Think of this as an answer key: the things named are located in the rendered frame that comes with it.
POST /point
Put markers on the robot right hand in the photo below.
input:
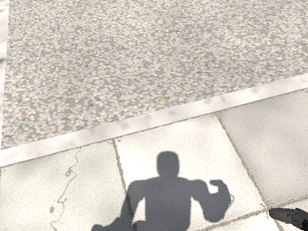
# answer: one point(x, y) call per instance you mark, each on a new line
point(296, 217)

